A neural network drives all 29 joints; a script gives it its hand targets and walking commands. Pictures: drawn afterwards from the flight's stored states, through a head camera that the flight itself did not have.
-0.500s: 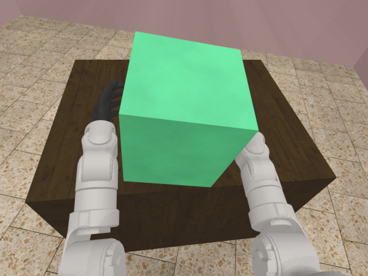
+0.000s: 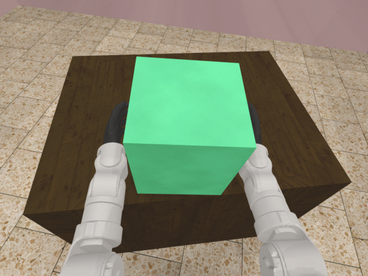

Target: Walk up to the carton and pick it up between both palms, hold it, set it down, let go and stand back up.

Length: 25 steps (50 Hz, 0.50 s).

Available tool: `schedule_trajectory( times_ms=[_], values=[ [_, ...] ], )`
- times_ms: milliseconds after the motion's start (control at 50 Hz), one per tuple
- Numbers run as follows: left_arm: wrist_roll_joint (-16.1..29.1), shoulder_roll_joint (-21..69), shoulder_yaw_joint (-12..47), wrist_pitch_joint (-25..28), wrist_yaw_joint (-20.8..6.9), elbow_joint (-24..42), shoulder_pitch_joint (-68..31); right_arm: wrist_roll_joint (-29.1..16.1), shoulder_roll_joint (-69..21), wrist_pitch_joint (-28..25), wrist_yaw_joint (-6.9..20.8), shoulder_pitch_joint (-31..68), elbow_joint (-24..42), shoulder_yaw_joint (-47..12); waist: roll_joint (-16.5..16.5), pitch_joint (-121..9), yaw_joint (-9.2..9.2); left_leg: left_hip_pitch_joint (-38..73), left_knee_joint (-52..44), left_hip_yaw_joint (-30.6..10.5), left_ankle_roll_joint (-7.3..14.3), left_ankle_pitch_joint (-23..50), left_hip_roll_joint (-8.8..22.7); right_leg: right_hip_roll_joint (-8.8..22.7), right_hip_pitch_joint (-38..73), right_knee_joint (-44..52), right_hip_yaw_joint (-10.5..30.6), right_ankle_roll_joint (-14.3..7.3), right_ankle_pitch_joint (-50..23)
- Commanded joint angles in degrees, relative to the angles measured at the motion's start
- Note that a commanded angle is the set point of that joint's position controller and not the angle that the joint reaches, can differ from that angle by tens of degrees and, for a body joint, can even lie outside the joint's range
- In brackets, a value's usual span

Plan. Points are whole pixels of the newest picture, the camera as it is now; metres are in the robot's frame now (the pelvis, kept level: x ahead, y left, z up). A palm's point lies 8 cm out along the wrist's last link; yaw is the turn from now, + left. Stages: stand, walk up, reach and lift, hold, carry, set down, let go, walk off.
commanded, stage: set down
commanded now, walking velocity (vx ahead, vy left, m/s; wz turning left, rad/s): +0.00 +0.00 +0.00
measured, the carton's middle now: (183, 134) +0.39 -0.02 +0.07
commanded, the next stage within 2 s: none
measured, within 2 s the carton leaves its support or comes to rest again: neither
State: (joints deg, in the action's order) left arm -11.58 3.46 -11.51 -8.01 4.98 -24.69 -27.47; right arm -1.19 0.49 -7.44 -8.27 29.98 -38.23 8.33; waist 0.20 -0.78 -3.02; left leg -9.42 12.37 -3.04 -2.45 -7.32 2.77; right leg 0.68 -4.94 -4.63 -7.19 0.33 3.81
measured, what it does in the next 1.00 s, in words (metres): stands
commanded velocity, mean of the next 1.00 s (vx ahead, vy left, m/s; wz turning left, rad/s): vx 0.00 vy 0.00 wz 0.00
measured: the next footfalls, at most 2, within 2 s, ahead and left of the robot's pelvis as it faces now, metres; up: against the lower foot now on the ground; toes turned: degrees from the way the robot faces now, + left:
none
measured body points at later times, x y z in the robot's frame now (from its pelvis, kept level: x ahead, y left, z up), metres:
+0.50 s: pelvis -0.01 +0.00 +0.00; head +0.03 -0.01 +0.45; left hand +0.39 +0.12 +0.04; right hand +0.39 -0.18 +0.05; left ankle -0.02 +0.15 -0.75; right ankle -0.02 -0.12 -0.75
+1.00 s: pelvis -0.03 -0.01 -0.01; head +0.03 -0.04 +0.44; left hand +0.40 +0.11 +0.02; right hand +0.39 -0.20 +0.03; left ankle -0.02 +0.14 -0.75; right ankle -0.02 -0.12 -0.75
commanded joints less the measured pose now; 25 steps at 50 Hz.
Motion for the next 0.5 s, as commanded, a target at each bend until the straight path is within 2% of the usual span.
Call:
schedule_trajectory(
  times_ms=[0, 120, 220, 480],
  values=[
    [2.09, 33.47, 25.79, 4.59, -6.62, 9.63, -34.27, 1.52, -27.24, -3.6, 6.12, 33.18, 13.12, -22.82, -0.75, -33.99, -0.67, 8.74, 3.47, 0.32, 0.11, 29.5, -4.23, -3.38, 18.8, -7.78, 1.91, 0.9, -32.92],
    [1.94, 35.51, 26.12, 6.58, -5.48, 7.58, -36.16, 1.88, -27.21, -4.66, 7.05, 34.64, 11.44, -21.62, -1.68, -35.62, -0.99, 9.71, 4.3, -0.03, -0.8, 31.04, -4.16, -3.66, 16.43, -7.72, 1.78, 0.55, -32.68],
    [2.05, 37.19, 25.44, 9.56, -4.27, 3.41, -38.74, 2.79, -27.79, -5.86, 8.01, 36.55, 7.65, -20.16, -2.23, -37.78, -0.89, 9.7, 4.6, -0.41, -1.13, 30.33, -4.02, -3.82, 13.44, -8.02, 1.69, 0.45, -31.78],
    [4.03, 37.95, 18.74, 22.43, -2.52, -16.55, -50.77, 6.65, -33.07, -8.18, 8.97, 42.5, -10.61, -16.29, -1.93, -42.94, -0.33, 1.03, 3.7, -0.76, -0.04, 20.36, -4.4, -3.81, 7.85, -10.84, 2.13, 1.16, -29.49]
  ],
)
